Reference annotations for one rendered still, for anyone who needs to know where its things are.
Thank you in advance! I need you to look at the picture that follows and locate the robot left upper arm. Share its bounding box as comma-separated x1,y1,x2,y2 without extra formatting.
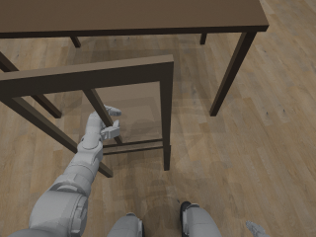
7,190,89,237

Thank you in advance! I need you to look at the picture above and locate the robot right thigh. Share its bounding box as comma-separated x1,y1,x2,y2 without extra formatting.
183,207,222,237

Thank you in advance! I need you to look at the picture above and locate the robot left hand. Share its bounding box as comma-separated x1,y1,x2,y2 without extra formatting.
85,105,121,141

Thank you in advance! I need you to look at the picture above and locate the right robot foot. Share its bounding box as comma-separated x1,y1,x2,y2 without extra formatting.
180,201,191,237

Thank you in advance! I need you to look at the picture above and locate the table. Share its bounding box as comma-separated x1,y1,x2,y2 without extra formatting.
0,0,270,119

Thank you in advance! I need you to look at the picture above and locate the chair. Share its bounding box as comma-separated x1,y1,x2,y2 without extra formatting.
0,54,174,178

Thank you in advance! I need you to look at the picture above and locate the robot right hand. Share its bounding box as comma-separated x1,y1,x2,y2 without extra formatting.
246,220,270,237

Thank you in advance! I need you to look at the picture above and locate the robot left forearm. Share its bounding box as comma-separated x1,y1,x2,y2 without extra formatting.
29,132,104,229

